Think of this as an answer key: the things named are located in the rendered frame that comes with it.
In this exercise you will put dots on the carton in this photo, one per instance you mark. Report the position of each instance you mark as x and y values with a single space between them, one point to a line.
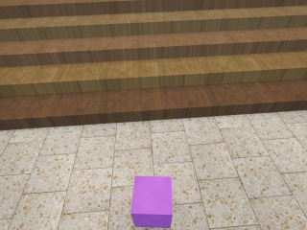
152 201

